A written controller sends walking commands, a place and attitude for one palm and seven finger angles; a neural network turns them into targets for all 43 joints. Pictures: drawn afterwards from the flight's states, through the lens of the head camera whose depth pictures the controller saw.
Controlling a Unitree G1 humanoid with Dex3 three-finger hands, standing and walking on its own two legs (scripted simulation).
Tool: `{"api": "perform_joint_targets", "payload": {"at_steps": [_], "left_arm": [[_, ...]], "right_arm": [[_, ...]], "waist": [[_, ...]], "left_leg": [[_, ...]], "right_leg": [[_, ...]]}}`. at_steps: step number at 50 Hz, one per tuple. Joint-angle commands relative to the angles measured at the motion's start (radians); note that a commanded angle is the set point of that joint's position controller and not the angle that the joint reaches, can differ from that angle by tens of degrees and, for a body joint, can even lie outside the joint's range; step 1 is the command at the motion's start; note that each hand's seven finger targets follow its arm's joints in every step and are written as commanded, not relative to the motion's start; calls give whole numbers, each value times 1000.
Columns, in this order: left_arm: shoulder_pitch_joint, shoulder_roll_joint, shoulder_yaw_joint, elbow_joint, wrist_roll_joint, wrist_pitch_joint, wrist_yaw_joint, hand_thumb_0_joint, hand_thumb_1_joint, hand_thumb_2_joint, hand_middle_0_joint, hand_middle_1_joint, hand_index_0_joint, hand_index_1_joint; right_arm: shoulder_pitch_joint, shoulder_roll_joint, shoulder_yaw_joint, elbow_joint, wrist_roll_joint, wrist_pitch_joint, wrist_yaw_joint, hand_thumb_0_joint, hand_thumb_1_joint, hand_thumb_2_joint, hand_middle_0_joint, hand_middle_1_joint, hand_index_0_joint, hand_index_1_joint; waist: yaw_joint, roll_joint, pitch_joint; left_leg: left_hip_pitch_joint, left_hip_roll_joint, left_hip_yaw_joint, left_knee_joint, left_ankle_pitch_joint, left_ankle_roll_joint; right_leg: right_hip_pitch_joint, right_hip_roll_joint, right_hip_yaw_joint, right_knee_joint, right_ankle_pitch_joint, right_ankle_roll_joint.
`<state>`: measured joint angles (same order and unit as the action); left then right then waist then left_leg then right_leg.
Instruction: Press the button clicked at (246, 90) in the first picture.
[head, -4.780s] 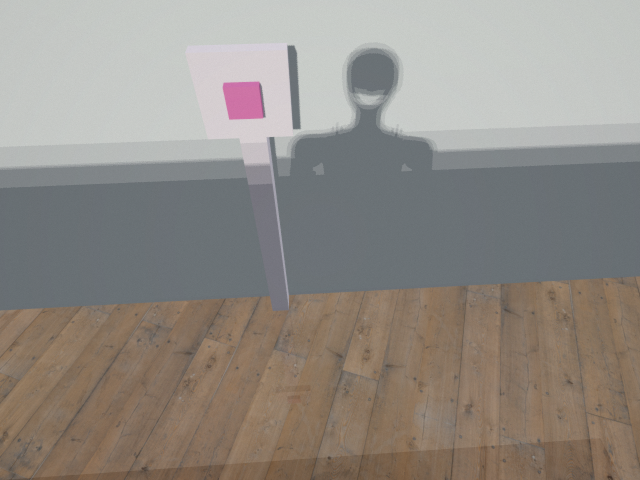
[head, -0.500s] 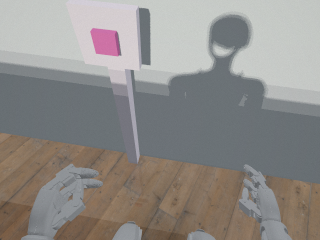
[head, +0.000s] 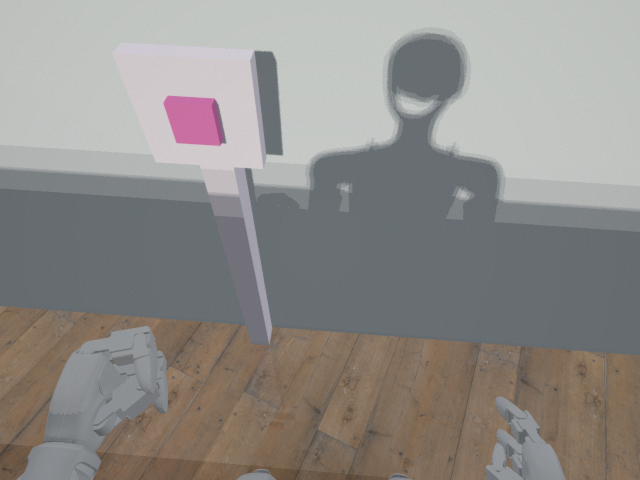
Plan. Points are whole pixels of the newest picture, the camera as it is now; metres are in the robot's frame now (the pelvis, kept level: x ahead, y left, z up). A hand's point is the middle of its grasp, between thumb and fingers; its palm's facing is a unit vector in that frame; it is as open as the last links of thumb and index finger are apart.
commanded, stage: raise the hand and make a fist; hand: left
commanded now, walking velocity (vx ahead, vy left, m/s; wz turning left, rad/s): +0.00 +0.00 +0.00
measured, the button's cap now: (195, 120) +0.56 +0.21 +0.14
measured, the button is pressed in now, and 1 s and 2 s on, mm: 0 0 0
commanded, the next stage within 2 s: aim a knuckle at the button in 0.96 s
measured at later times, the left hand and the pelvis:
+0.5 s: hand (128, 330) +0.24 +0.20 +0.12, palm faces +0.00 -1.00 -0.07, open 3.1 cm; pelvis +0.02 +0.00 +0.02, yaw +1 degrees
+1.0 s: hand (134, 325) +0.24 +0.20 +0.13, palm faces +0.02 -1.00 -0.07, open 3.1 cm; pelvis +0.01 -0.01 +0.03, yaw +0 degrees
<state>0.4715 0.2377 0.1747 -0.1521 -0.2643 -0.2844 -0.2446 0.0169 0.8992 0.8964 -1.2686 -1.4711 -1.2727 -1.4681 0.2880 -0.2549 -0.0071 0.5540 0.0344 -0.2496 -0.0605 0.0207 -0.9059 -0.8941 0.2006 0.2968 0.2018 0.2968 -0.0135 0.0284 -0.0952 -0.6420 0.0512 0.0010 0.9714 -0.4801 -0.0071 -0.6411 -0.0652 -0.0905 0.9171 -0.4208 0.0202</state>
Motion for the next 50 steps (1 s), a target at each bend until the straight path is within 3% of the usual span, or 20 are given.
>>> {"api": "perform_joint_targets", "payload": {"at_steps": [1, 2, 5, 11, 20, 22, 24, 26, 28, 31, 35, 36, 43, 47, 50], "left_arm": [[-69, 126, 90, -217, -23, -52, 10, 0, 900, 900, -1300, -1500, -1300, -1500], [-72, 120, 88, -208, -25, -43, 5, 0, 900, 900, -1300, -1500, -1300, -1500], [-101, 130, 90, -239, -24, -25, -1, 0, 900, 900, -1300, -1500, -1300, -1500], [-154, 149, 110, -200, -32, 33, -22, 0, 900, 900, -1300, -1500, -1300, -1500], [-257, 180, 146, -199, -58, 73, -63, 0, 900, 900, -1300, -1500, -1300, -1500], [-284, 194, 156, -174, -66, 86, -70, 0, 900, 900, -1300, -1500, -1300, -1500], [-303, 200, 160, -172, -67, 95, -77, 0, 900, 900, -1300, -1500, -1300, -1500], [-320, 223, 181, -156, -73, 107, -77, 0, 900, 900, -1300, -1500, -1300, -1500], [-343, 217, 177, -151, -72, 117, -82, 0, 900, 900, -1300, -1500, -1300, -1500], [-292, 198, 178, -95, -80, 134, -84, 0, 900, 900, -1300, -1500, -1300, -1500], [-321, 201, 174, -133, -69, 127, -76, 0, 900, 900, -1300, -1500, -1300, -1500], [-319, 208, 178, -119, -67, 126, -69, 0, 900, 900, -1300, -1500, -1300, -1500], [-346, 205, 174, -153, -50, 81, -47, 0, 900, 900, -1300, -1500, -1300, -1500], [-344, 198, 165, -118, -52, 81, -54, 0, 900, 900, -1300, -1500, -1300, -1500], [-340, 197, 165, -113, -53, 88, -61, 0, 900, 900, -1300, -1500, -1300, -1500]], "right_arm": [[-92, -97, -30, -168, 7, -74, -2, 0, -900, -900, 200, 300, 200, 300], [-88, -100, -30, -170, 8, -70, -1, 0, -900, -900, 200, 300, 200, 300], [-87, -100, -25, -171, 10, -72, 0, 0, -900, -900, 200, 300, 200, 300], [-99, -103, -11, -164, 8, -64, -1, 0, -900, -900, 200, 300, 200, 300], [-98, -108, 5, -151, 11, -68, -9, 0, -900, -900, 200, 300, 200, 300], [-103, -112, 8, -146, 12, -67, -10, 0, -900, -900, 200, 300, 200, 300], [-107, -113, 10, -142, 14, -70, -11, 0, -900, -900, 200, 300, 200, 300], [-110, -117, 11, -138, 12, -71, -13, 0, -900, -900, 200, 300, 200, 300], [-113, -115, 11, -138, 17, -72, -15, 0, -900, -900, 200, 300, 200, 300], [-118, -116, 10, -138, 16, -75, -14, 0, -900, -900, 200, 300, 200, 300], [-113, -116, 5, -140, 17, -77, -13, 0, -900, -900, 200, 300, 200, 300], [-115, -117, 8, -137, 12, -76, -12, 0, -900, -900, 200, 300, 200, 300], [-117, -111, 6, -130, 12, -82, -10, 0, -900, -900, 200, 300, 200, 300], [-124, -113, 8, -124, 13, -85, -14, 0, -900, -900, 200, 300, 200, 300], [-123, -113, 9, -122, 13, -90, -17, 0, -900, -900, 200, 300, 200, 300]], "waist": [[23, 17, -136], [18, 4, -127], [22, 55, -139], [18, 15, -98], [23, 30, -136], [22, -2, -114], [29, 39, -118], [34, -5, -114], [36, 35, -112], [47, -27, -90], [45, 9, -96], [44, -19, -71], [40, 39, -82], [35, 9, -49], [38, 17, -69]], "left_leg": [[97, -44, -27, -208, 237, 20], [101, -44, -25, -214, 243, 18], [145, -43, -23, -226, 286, 17], [170, -42, -26, -255, 306, 17], [251, -45, -18, -292, 369, 19], [250, -45, -19, -304, 356, 20], [268, -45, -18, -319, 365, 18], [268, -46, -17, -326, 373, 22], [289, -46, -12, -344, 368, 20], [279, -48, -10, -355, 367, 21], [297, -50, 1, -366, 361, 19], [280, -49, -1, -365, 348, 21], [304, -52, 5, -378, 316, 20], [291, -50, 3, -383, 282, 21], [301, -52, 2, -387, 287, 22]], "right_leg": [[152, 66, 1, -149, 142, -34], [155, 66, -1, -154, 156, -31], [176, 65, -3, -164, 209, -33], [216, 72, -8, -199, 249, -32], [290, 67, -2, -247, 334, -28], [300, 69, 0, -262, 326, -28], [313, 66, -1, -270, 331, -31], [338, 68, 3, -285, 342, -30], [337, 65, 2, -295, 337, -30], [357, 67, 3, -309, 339, -30], [353, 63, 6, -316, 337, -26], [355, 66, 10, -323, 321, -27], [352, 62, 18, -335, 278, -28], [339, 63, 21, -348, 243, -26], [348, 60, 20, -350, 250, -26]]}}
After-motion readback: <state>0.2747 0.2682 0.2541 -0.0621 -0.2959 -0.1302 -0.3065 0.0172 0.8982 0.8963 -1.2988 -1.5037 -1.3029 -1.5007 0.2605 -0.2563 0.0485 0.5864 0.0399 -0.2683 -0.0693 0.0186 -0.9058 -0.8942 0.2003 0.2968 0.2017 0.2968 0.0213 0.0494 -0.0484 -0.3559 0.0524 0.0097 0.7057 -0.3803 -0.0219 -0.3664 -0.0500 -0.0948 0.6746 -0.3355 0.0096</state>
